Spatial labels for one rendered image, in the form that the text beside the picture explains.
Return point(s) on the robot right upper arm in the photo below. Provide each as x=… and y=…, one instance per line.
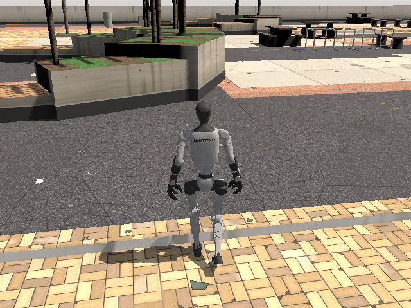
x=227, y=144

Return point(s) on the robot right forearm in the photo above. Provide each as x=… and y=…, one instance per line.
x=235, y=170

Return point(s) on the right robot hand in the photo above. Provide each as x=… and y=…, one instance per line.
x=236, y=184

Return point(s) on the robot left upper arm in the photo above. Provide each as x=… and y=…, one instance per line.
x=181, y=147

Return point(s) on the left robot hand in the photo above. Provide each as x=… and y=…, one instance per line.
x=171, y=190

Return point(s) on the robot right shin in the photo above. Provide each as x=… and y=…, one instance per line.
x=217, y=235

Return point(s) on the robot left forearm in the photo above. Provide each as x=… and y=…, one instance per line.
x=174, y=173

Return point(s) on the left robot foot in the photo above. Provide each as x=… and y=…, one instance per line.
x=197, y=251

